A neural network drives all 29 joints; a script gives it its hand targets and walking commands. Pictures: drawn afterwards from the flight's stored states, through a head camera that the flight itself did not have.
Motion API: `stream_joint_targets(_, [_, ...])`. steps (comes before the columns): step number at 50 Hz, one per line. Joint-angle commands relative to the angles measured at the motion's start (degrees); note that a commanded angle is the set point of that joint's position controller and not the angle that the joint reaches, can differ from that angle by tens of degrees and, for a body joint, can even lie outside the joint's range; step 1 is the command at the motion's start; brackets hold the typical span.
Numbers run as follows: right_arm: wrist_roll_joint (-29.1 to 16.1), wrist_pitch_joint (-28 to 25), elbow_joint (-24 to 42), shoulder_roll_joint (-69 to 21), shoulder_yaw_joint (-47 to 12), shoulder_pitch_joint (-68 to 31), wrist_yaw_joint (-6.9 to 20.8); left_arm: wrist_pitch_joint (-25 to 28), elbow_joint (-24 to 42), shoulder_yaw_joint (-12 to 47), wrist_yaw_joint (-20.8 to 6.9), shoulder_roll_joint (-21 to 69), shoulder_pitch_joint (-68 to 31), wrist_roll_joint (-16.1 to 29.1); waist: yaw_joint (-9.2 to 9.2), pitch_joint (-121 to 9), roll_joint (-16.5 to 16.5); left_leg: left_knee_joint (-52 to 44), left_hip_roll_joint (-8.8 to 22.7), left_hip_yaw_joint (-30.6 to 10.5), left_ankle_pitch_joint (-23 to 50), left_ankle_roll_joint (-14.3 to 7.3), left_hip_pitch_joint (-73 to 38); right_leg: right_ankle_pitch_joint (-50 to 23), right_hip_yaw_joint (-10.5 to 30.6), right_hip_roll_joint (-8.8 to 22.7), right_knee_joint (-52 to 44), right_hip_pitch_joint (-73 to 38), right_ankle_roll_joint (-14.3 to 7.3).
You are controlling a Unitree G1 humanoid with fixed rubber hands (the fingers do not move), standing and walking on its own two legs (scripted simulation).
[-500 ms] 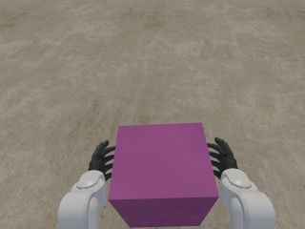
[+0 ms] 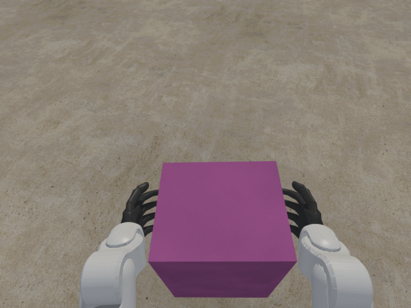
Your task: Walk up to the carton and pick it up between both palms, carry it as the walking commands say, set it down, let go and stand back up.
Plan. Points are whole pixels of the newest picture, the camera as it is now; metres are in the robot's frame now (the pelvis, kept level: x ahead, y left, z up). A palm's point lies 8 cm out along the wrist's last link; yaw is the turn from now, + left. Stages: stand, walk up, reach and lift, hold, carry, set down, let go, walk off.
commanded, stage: carry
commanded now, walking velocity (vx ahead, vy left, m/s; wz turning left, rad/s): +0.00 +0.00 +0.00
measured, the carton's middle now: (220, 236) +0.27 +0.00 +0.00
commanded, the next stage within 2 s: none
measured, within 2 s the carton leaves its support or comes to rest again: neither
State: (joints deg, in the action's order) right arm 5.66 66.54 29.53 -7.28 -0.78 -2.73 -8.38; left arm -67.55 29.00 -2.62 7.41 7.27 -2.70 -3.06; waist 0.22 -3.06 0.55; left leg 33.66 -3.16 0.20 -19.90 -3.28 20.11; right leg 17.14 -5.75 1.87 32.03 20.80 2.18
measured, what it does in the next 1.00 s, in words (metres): stands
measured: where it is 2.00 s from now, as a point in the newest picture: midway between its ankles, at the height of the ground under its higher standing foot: outside the picture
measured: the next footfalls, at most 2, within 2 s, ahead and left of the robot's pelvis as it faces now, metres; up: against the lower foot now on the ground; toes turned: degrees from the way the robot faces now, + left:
none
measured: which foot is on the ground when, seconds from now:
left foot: down 0.00-1.00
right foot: down 0.00-1.00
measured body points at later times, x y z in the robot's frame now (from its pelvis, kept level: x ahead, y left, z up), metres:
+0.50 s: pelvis +0.04 +0.02 -0.01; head +0.06 +0.03 +0.44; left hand +0.32 +0.17 +0.05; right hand +0.32 -0.12 +0.06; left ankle -0.03 +0.09 -0.73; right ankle +0.00 -0.10 -0.73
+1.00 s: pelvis +0.01 +0.01 +0.00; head +0.01 +0.01 +0.45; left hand +0.29 +0.16 +0.05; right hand +0.29 -0.14 +0.05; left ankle -0.03 +0.09 -0.73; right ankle +0.00 -0.10 -0.73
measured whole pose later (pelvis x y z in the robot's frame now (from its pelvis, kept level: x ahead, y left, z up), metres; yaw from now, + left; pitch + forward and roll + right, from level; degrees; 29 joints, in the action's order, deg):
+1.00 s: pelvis +0.01 +0.01 +0.00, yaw +1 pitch +3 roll +0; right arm 5.7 53.6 12.4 -7.3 1.7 -4.2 -6.8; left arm -54.8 13.5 -4.1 7.8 7.3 -2.9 -3.1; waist 0.7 -4.3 0.2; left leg 35.7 -3.7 0.2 -22.4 -3.7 16.3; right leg 20.5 -6.7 1.8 36.5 19.2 -1.1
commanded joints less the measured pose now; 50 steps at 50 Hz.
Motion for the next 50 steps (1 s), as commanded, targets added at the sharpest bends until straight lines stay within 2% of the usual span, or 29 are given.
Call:
stream_joint_targets(1, [-14.6, -4.0, -4.1, -45.2, -27.0, -23.6, 7.0, 4.6, -3.7, 28.8, -7.7, 44.4, -22.9, 13.7, -0.51, -25.3, -14.6, 6.8, 4.3, -2.5, 16.4, 3.0, 2.0, -71.9, 8.8, 13.2, -1.7, -30.3, -2.8])
stream_joint_targets(3, [-20.7, -6.0, 8.4, -50.9, -34.4, -28.1, 7.3, 6.7, 6.9, 33.9, -7.7, 49.6, -24.4, 16.6, -0.70, -24.1, -14.0, 6.2, 2.4, -3.5, -7.7, 2.3, 11.6, -78.9, 12.3, 16.5, -0.4, -37.8, -6.7])
stream_joint_targets(4, [-15.8, -6.9, -7.3, -45.9, -26.8, -24.8, 7.6, 7.9, -4.9, 27.1, -7.4, 43.3, -23.2, 11.4, -1.14, -24.0, -12.4, 3.3, 1.3, -3.1, -6.1, 1.8, 11.7, -76.6, 10.6, 15.6, 1.7, -37.8, -7.4])
stream_joint_targets(5, [-20.4, -6.6, 4.3, -51.5, -33.8, -26.0, 7.6, 7.5, 5.5, 34.3, -7.5, 49.8, -24.8, 16.1, -0.23, -23.6, -12.2, -3.4, 3.1, -3.8, 1.5, 2.0, 5.8, -67.2, 8.6, 14.5, 1.5, -33.3, -6.2])
stream_joint_targets(6, [-16.4, -7.6, -5.6, -45.7, -28.1, -26.6, 8.0, 8.5, -6.0, 27.9, -7.1, 43.9, -21.4, 10.6, 0.05, -25.4, -8.3, -8.2, 4.4, -3.4, 20.0, 2.2, -3.4, -60.3, 4.0, 11.8, 4.4, -27.9, -3.7])
stream_joint_targets(7, [-18.9, -7.6, 0.9, -48.1, -31.6, -25.0, 7.8, 8.2, 1.1, 31.9, -6.9, 46.2, -20.3, 13.3, 0.10, -24.9, -2.4, -4.2, 5.6, -4.9, 47.5, 2.9, -11.5, -47.5, 1.0, 7.5, 10.9, -19.2, -1.6])
stream_joint_targets(8, [-15.1, -8.7, -8.3, -44.8, -26.2, -22.7, 7.9, 9.2, -7.2, 27.8, -6.8, 43.1, -20.5, 10.4, 0.56, -26.3, 6.1, 0.6, 8.6, -7.5, 71.7, 1.1, -23.1, -24.8, -1.7, 3.8, 14.7, -7.3, 0.6])
stream_joint_targets(9, [-18.6, -9.5, -0.6, -50.3, -30.5, -24.9, 8.2, 10.4, 5.2, 33.2, -6.6, 46.5, -26.2, 14.4, 1.04, -26.0, 13.9, 1.8, 12.3, -12.9, 91.9, -1.1, -32.7, 7.8, -3.0, -1.2, 15.3, 4.8, 0.8])
stream_joint_targets(10, [-17.0, -9.3, -3.3, -47.9, -28.7, -22.2, 7.6, 9.6, 1.0, 32.7, -6.9, 45.9, -25.2, 14.7, 1.46, -22.3, 12.9, 2.4, 13.9, -15.5, 95.6, -3.2, -34.6, 13.7, -1.1, -2.4, 11.1, 10.4, 0.2])
stream_joint_targets(12, [-10.7, -10.7, -14.2, -40.0, -22.4, -23.4, 7.4, 11.0, -13.4, 24.7, -7.5, 38.6, -21.8, 8.6, 0.71, -21.1, 7.4, 4.4, 12.6, -11.7, 88.7, -3.8, -31.5, 8.0, -1.4, -1.9, 2.8, 6.7, -0.1])
stream_joint_targets(13, [-16.2, -10.9, -1.3, -46.3, -29.5, -25.0, 7.8, 11.3, 2.2, 32.8, -7.4, 45.1, -26.1, 14.7, 0.50, -21.1, 7.7, 4.3, 11.4, -10.5, 80.3, -2.5, -26.9, 1.9, -1.2, -1.0, -2.0, 1.3, -0.1])
stream_joint_targets(14, [-14.2, -11.5, -6.3, -43.7, -26.4, -24.0, 7.5, 11.4, -5.8, 28.9, -7.5, 43.4, -22.3, 12.2, -0.13, -23.8, 5.8, 6.7, 10.2, -6.4, 75.5, -0.7, -23.4, -10.4, -2.5, -0.1, -4.4, -7.1, -0.7])
stream_joint_targets(16, [-15.8, -10.2, -2.7, -45.9, -29.3, -23.6, 7.7, 10.5, -1.4, 32.9, -7.7, 46.2, -23.4, 14.8, -0.10, -25.6, -4.9, 9.0, 6.5, -4.1, 38.9, 2.3, -3.9, -54.1, 7.0, 9.7, 1.0, -24.8, -4.7])
stream_joint_targets(18, [-12.1, -11.0, -14.7, -40.9, -24.3, -23.4, 8.0, 11.7, -14.0, 25.4, -8.1, 39.1, -20.6, 8.9, -0.35, -23.3, -13.5, 4.8, 3.9, -3.3, 6.2, 3.1, 3.8, -71.6, 10.5, 15.5, 1.3, -30.6, -7.8])
stream_joint_targets(19, [-17.0, -10.9, -2.2, -47.5, -30.7, -24.7, 7.8, 11.4, -0.7, 32.6, -7.8, 46.0, -24.4, 14.4, 0.38, -25.1, -12.5, -0.1, 4.1, -4.1, 3.5, 2.2, 0.9, -70.4, 11.0, 15.6, 1.8, -30.1, -7.8])
stream_joint_targets(21, [-18.1, -10.9, 0.6, -48.0, -30.5, -26.4, 7.9, 11.2, 2.4, 34.6, -7.2, 46.8, -25.8, 15.6, 0.80, -24.4, 0.7, -2.5, 7.3, -5.0, 43.8, 3.0, -11.3, -44.7, 3.0, 8.7, 8.2, -19.0, -3.7])
stream_joint_targets(23, [-11.4, -12.0, -17.0, -40.9, -21.8, -21.5, 8.4, 12.6, -11.7, 26.7, -7.3, 38.7, -23.9, 9.6, 1.01, -22.8, 9.7, 0.1, 12.6, -12.4, 83.3, 1.0, -26.3, -0.3, -2.3, 0.1, 10.9, -0.7, -0.3])
stream_joint_targets(26, [-18.2, -11.6, 3.0, -48.2, -31.7, -27.4, 7.7, 11.2, 1.8, 36.8, -7.3, 48.7, -25.9, 16.9, 1.49, -18.6, 6.0, -0.3, 13.8, -13.3, 82.5, -0.3, -28.0, 6.0, -0.1, -1.1, 6.3, 4.3, -0.8])
stream_joint_targets(27, [-15.0, -11.5, -4.7, -44.3, -26.5, -26.6, 7.9, 11.2, -4.9, 32.2, -7.5, 45.1, -25.8, 14.0, 1.19, -18.7, 8.5, 0.2, 12.4, -12.0, 81.5, 0.1, -27.9, 3.6, -0.8, -1.1, 3.4, 3.1, -0.9])
stream_joint_targets(29, [-13.3, -12.0, -9.0, -42.8, -25.0, -25.2, 7.7, 11.8, -9.4, 29.7, -7.6, 44.0, -25.5, 12.6, 0.67, -22.8, 3.2, 3.0, 12.0, -9.2, 74.2, 1.0, -21.5, -10.6, -1.1, 1.5, -1.8, -9.0, -1.6])
stream_joint_targets(32, [-11.6, -12.2, -16.3, -41.5, -22.4, -20.2, 8.5, 12.7, -12.7, 27.5, -7.8, 40.5, -22.7, 10.2, 0.34, -23.9, -0.6, 4.3, 7.2, -6.0, 42.9, 3.1, -9.5, -44.6, 5.7, 8.8, 3.5, -20.7, -5.4])
stream_joint_targets(34, [-15.9, -13.0, -6.8, -47.2, -28.2, -25.7, 8.4, 13.3, -6.9, 30.4, -8.1, 45.4, -22.7, 12.8, 0.28, -24.0, -5.8, 2.1, 5.5, -3.3, 34.2, 2.6, -9.2, -55.9, 5.9, 10.5, 4.4, -22.8, -5.9])
stream_joint_targets(38, [-11.5, -13.6, -17.8, -43.4, -22.7, -19.8, 9.0, 14.6, -10.3, 27.9, -8.1, 39.8, -25.1, 10.6, 0.84, -20.8, 5.5, -0.1, 9.1, -7.4, 65.6, 2.6, -19.4, -20.1, -0.7, 3.7, 8.3, -10.1, -1.9])
stream_joint_targets(39, [-13.7, -14.2, -9.0, -44.6, -26.4, -26.8, 8.7, 14.3, -9.6, 29.1, -8.3, 42.8, -22.7, 11.0, 0.40, -20.8, 2.6, 0.9, 10.5, -8.1, 67.5, 0.2, -21.0, -14.8, -0.4, 2.9, 2.9, -9.4, -1.3])
stream_joint_targets(44, [-11.2, -15.2, -17.7, -41.7, -23.0, -23.6, 9.2, 15.6, -16.9, 25.5, -8.8, 39.6, -22.0, 8.5, 0.53, -22.4, -0.9, 0.9, 8.3, -7.0, 43.3, 1.3, -13.8, -34.6, 3.5, 7.1, 3.5, -16.5, -3.9])
stream_joint_targets(45, [-12.7, -15.6, -12.0, -44.3, -26.2, -26.5, 9.0, 15.5, -14.3, 28.4, -9.4, 43.4, -23.2, 10.7, 0.23, -20.8, -5.9, 0.1, 7.6, -5.5, 35.4, 0.9, -9.7, -40.1, 4.3, 8.4, 3.2, -17.7, -4.0])
stream_joint_targets(48, [-13.1, -15.3, -16.4, -44.9, -24.9, -23.7, 9.9, 15.7, -12.3, 29.8, -8.8, 42.4, -25.7, 10.3, 0.57, -17.6, 4.2, -4.4, 9.4, -7.9, 48.9, 2.4, -14.7, -22.7, 2.6, 5.8, 5.9, -10.4, -3.3])
stream_joint_targets(49, [-16.6, -15.0, -6.4, -48.3, -29.7, -29.3, 9.4, 15.2, -6.5, 31.9, -8.7, 45.9, -25.9, 12.8, 0.16, -18.3, -0.2, -2.8, 9.9, -7.4, 48.3, 0.7, -15.5, -20.6, 3.1, 5.4, 1.5, -11.8, -2.9])
stream_joint_targets(50, [-13.1, -15.0, -13.3, -44.2, -25.5, -27.3, 9.4, 15.5, -10.7, 29.3, -9.1, 42.4, -28.2, 11.8, 0.40, -20.0, -0.4, -3.1, 10.4, -8.1, 46.0, 0.6, -15.2, -19.3, 3.8, 5.8, 2.3, -11.8, -3.0])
